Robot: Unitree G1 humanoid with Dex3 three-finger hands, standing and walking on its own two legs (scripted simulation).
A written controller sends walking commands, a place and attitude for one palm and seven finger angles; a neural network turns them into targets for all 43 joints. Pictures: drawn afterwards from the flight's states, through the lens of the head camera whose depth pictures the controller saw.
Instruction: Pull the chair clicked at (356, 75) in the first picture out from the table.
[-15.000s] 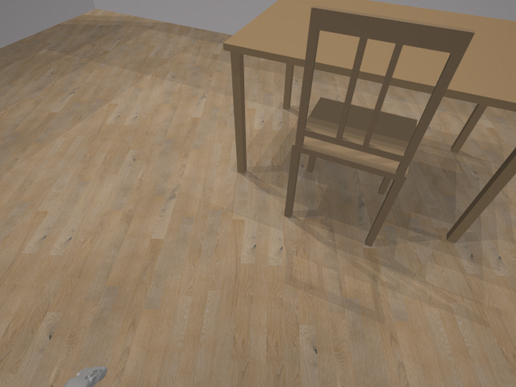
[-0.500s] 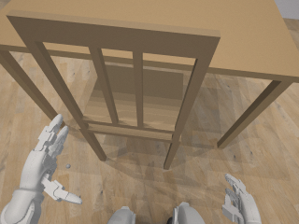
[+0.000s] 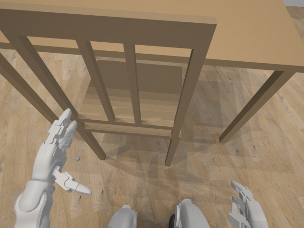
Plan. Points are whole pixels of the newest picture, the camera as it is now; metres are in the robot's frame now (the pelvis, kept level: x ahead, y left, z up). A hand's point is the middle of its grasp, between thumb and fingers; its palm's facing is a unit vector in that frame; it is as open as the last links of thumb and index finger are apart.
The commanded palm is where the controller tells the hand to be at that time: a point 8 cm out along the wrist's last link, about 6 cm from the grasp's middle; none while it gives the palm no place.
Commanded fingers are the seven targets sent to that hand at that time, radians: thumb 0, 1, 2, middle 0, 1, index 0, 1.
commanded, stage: aim the fingers beside a spindle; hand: left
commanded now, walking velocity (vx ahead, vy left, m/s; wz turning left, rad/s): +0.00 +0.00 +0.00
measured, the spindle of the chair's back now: (101, 89) +0.48 +0.16 +0.03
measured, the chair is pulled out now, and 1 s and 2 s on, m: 0.00 0.00 0.00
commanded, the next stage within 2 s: none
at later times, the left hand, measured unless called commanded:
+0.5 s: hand (91, 148) +0.31 +0.17 +0.01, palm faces -0.09 -0.99 -0.05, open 16.9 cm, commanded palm +0.29 +0.22 +0.01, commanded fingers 0.00 -0.50 0.30 -0.06 -0.08 -0.06 -0.08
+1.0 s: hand (102, 140) +0.33 +0.14 +0.00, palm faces -0.12 -0.99 -0.05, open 16.9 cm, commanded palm +0.31 +0.21 +0.00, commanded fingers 0.00 -0.50 0.30 -0.06 -0.08 -0.06 -0.08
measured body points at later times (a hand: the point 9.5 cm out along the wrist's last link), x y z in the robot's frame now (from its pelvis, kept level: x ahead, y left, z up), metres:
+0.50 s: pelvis -0.01 +0.00 -0.02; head +0.10 +0.00 +0.42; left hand +0.31 +0.22 +0.01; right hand +0.16 -0.25 -0.12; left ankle -0.02 +0.11 -0.65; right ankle +0.05 -0.12 -0.65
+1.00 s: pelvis -0.01 +0.00 -0.02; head +0.12 -0.01 +0.41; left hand +0.33 +0.20 +0.01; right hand +0.14 -0.25 -0.13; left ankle -0.02 +0.11 -0.65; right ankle +0.05 -0.12 -0.65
